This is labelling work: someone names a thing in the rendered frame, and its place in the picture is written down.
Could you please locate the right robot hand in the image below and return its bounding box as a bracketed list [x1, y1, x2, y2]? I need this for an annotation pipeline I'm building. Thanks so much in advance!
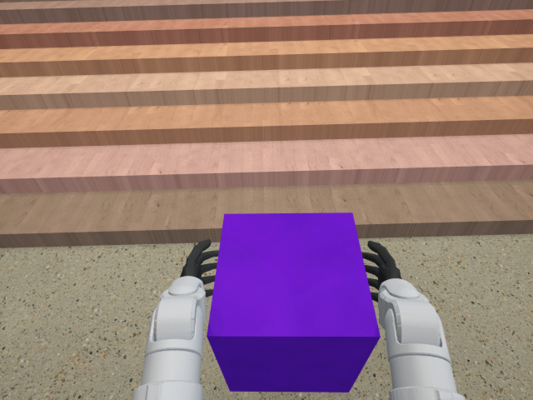
[361, 241, 402, 302]

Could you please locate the carton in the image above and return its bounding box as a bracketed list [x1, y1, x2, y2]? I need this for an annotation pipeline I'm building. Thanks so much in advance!
[207, 212, 381, 393]

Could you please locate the right robot forearm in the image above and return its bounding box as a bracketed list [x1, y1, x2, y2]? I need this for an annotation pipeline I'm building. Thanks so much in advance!
[378, 278, 465, 400]

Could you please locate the left robot forearm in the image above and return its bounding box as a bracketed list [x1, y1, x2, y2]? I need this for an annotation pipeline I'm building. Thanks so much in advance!
[132, 276, 207, 400]

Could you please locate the left robot hand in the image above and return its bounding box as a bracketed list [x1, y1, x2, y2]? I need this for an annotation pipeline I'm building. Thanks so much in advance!
[180, 239, 219, 297]

